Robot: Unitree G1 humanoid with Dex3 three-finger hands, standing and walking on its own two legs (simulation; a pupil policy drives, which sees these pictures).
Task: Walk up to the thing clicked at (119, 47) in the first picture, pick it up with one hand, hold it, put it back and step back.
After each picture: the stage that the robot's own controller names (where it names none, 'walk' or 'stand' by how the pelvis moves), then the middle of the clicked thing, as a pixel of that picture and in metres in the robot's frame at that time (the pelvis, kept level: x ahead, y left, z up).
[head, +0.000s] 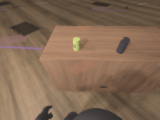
stand; (122, 46) +0.66 -0.23 +0.04
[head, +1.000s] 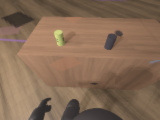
sink last; (110, 42) +0.61 -0.09 +0.08
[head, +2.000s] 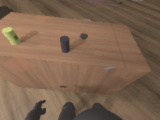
rise first; (65, 44) +0.51 +0.23 +0.08
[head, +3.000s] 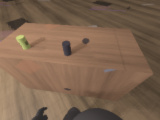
stand; (66, 48) +0.53 +0.24 +0.07
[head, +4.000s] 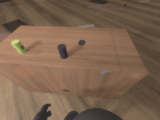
stand; (62, 51) +0.51 +0.26 +0.05
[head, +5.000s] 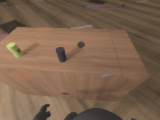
stand; (61, 54) +0.47 +0.26 +0.05
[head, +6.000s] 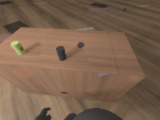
stand; (61, 53) +0.50 +0.28 +0.04
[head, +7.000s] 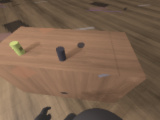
stand; (61, 54) +0.49 +0.28 +0.04
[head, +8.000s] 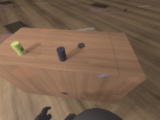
rise first; (61, 54) +0.49 +0.28 +0.04
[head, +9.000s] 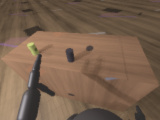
rise first; (70, 55) +0.50 +0.25 +0.05
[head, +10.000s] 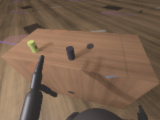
go down; (70, 53) +0.51 +0.25 +0.05
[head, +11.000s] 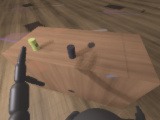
go down; (71, 52) +0.52 +0.24 +0.05
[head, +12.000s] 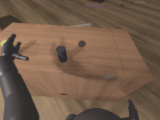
go down; (62, 54) +0.46 +0.23 +0.06
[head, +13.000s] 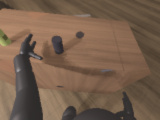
close in; (58, 45) +0.50 +0.24 +0.08
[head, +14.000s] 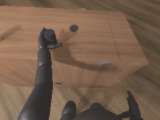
close; (51, 39) +0.52 +0.25 +0.11
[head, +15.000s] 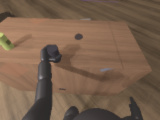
lift; (54, 54) +0.42 +0.25 +0.10
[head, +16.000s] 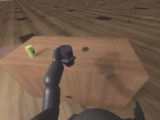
lift; (67, 56) +0.33 +0.17 +0.23
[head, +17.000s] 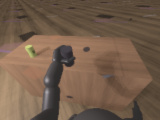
hold; (67, 56) +0.33 +0.17 +0.22
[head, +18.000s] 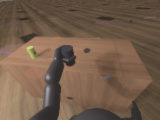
hold; (68, 56) +0.34 +0.17 +0.22
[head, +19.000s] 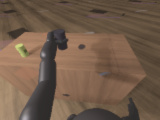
crouch; (61, 40) +0.45 +0.21 +0.25
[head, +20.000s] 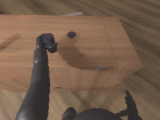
lower; (50, 43) +0.50 +0.25 +0.11
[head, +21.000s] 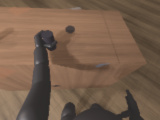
lower; (49, 41) +0.51 +0.24 +0.10
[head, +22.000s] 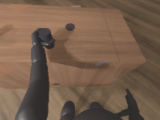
lower; (47, 39) +0.51 +0.25 +0.11
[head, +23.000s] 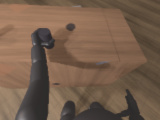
lower; (47, 39) +0.51 +0.26 +0.11
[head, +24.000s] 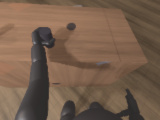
loosen; (47, 38) +0.52 +0.26 +0.11
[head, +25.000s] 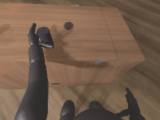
withdraw; (46, 38) +0.52 +0.25 +0.11
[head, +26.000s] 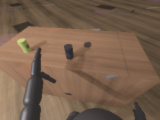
sink last; (69, 52) +0.50 +0.23 +0.08
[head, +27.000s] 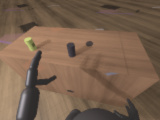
stand; (71, 50) +0.53 +0.24 +0.07
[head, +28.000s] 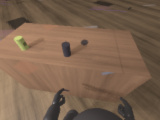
stand; (66, 49) +0.52 +0.24 +0.06
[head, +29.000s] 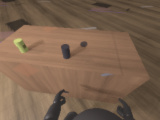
stand; (66, 51) +0.51 +0.25 +0.05
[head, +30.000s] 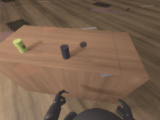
stand; (65, 52) +0.51 +0.25 +0.05
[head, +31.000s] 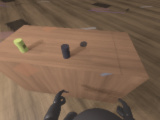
stand; (65, 51) +0.52 +0.25 +0.05
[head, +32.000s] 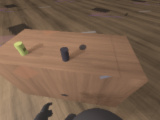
walk; (65, 54) +0.50 +0.25 +0.05
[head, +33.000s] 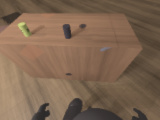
walk; (67, 31) +0.70 +0.27 +0.08
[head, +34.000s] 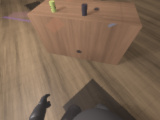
walk; (84, 10) +1.12 +0.19 +0.08
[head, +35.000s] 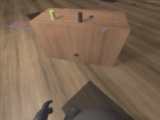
stand; (80, 17) +1.19 +0.24 +0.07
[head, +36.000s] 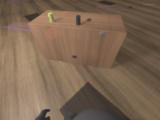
stand; (78, 20) +1.18 +0.26 +0.04
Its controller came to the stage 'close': yes
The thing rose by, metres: 0.21
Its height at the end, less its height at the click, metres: +0.00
